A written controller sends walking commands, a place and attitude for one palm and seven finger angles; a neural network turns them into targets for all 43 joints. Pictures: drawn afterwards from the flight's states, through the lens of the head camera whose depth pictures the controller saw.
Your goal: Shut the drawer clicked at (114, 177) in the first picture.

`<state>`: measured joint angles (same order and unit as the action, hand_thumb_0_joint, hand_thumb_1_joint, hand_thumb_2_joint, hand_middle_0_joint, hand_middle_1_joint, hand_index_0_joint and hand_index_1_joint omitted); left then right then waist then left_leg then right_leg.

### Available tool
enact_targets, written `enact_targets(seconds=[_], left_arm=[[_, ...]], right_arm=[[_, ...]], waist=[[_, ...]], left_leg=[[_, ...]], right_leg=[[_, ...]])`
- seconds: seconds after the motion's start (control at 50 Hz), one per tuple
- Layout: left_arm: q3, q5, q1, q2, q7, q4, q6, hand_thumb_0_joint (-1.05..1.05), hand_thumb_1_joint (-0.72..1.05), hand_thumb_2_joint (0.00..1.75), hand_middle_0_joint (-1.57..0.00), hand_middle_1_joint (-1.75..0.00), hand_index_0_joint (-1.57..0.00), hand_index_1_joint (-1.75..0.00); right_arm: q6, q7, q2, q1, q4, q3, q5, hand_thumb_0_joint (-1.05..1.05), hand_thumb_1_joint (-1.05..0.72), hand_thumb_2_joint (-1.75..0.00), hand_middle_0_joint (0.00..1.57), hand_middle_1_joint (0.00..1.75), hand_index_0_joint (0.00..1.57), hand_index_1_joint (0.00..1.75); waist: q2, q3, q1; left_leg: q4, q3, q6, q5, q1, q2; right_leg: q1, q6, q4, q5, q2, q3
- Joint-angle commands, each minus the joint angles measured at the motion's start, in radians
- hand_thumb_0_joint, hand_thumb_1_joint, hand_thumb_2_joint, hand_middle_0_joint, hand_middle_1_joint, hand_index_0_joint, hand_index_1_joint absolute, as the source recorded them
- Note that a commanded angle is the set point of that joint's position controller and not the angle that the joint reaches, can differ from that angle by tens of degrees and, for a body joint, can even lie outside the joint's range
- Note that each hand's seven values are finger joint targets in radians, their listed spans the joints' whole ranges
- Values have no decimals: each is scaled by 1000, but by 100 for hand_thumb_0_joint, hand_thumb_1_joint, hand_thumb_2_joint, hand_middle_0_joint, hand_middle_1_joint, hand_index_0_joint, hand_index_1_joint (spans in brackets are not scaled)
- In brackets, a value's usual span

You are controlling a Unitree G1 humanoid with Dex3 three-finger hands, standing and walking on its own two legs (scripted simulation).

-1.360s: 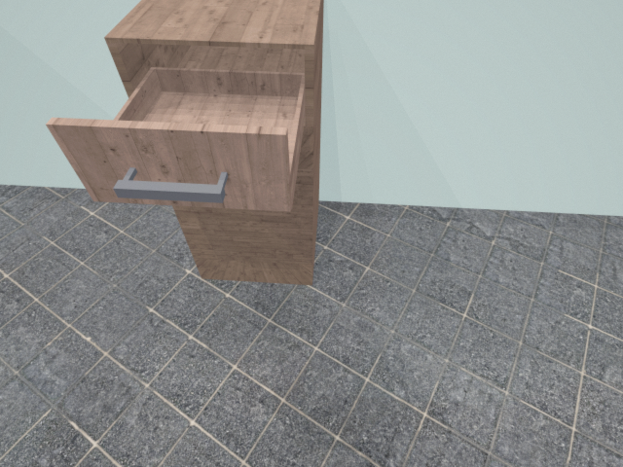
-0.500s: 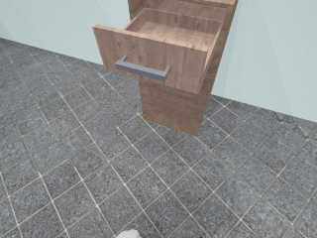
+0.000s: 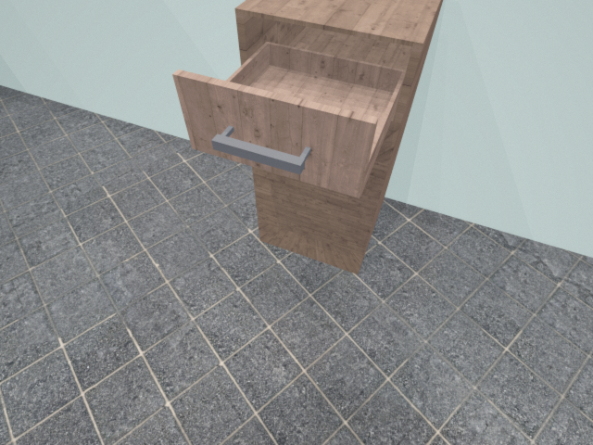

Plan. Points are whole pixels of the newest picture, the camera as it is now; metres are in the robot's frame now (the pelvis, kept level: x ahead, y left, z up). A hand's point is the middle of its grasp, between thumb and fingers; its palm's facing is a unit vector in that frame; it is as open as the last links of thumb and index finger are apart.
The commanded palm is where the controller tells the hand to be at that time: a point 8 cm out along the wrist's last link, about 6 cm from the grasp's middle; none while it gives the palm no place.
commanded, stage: look at it before walking up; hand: left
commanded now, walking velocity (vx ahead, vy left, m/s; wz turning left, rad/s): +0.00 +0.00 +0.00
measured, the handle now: (262, 147) +0.60 +0.10 +0.04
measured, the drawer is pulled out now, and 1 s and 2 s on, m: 0.29 0.29 0.29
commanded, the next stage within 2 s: turn to face it in 0.48 s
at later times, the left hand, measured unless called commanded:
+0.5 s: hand out of the picture +0.07 +0.22 -0.16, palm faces -0.03 -0.96 -0.28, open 7.4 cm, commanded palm none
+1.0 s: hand out of the picture +0.07 +0.20 -0.18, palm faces -0.12 -0.95 -0.28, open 7.4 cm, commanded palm none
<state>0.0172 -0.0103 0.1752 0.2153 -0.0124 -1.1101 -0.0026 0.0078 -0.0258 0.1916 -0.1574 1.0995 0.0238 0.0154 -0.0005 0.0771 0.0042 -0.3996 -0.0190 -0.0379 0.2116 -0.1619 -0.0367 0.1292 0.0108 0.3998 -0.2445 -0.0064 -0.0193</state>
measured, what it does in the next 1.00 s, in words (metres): stands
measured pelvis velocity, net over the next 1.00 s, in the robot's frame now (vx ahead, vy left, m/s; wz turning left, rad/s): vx -0.01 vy -0.02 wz -0.16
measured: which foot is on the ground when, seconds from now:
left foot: down 0.00-1.00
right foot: down 0.00-1.00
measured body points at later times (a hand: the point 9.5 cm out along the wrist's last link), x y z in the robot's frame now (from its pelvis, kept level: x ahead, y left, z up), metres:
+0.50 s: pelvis +0.00 +0.00 +0.00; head +0.02 +0.00 +0.45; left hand +0.07 +0.27 -0.14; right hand +0.02 -0.27 -0.15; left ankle +0.00 +0.14 -0.74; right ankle -0.02 -0.11 -0.74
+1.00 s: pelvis -0.01 -0.02 -0.02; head +0.04 -0.03 +0.43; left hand +0.08 +0.25 -0.16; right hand +0.01 -0.27 -0.18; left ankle +0.00 +0.14 -0.74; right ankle -0.03 -0.11 -0.75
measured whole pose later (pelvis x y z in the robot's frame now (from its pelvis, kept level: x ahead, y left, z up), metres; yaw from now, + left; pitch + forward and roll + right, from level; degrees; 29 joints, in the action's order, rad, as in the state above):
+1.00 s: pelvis -0.01 -0.02 -0.02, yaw -9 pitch -1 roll +2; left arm 0.06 -0.02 0.17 0.25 0.02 -0.99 0.06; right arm 0.03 -0.03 0.22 -0.16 1.01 0.05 0.03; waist 0.01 0.13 -0.02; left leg -0.59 0.12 -0.06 0.31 -0.25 -0.09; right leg 0.30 0.02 0.67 -0.36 -0.02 0.03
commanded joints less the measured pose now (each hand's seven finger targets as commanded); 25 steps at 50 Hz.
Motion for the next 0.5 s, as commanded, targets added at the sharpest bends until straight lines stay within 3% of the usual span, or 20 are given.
enact_targets(seconds=[0.0,0.22,0.34,0.48], left_arm=[[35,2,17,159,-12,45,-14,0,90,90,-20,-30,-20,-30],[42,2,-6,204,-11,53,-20,0,90,90,-20,-30,-20,-30],[42,3,-31,224,-8,54,-20,0,90,90,-20,-30,-20,-30],[46,2,-53,258,-4,57,-25,0,90,90,-20,-30,-20,-30]], right_arm=[[-13,-7,150,-43,-28,26,-2,0,-90,-90,20,30,20,30],[-19,-7,191,-45,-20,28,-2,0,-90,-90,20,30,20,30],[-19,-4,217,-35,-17,29,0,0,-90,-90,20,30,20,30],[-25,-1,261,-6,-25,33,-1,0,-90,-90,20,30,20,30]], waist=[[3,-50,4],[2,-65,-2],[-4,-43,4],[-6,-66,4]], left_leg=[[55,-40,32,-154,26,-69],[72,-38,35,-182,45,-76],[90,-41,35,-134,35,-78],[97,-45,37,-141,46,-82]], right_leg=[[11,20,-94,185,113,86],[-13,27,-101,215,111,87],[4,28,-120,148,111,98],[-7,29,-123,157,115,106]])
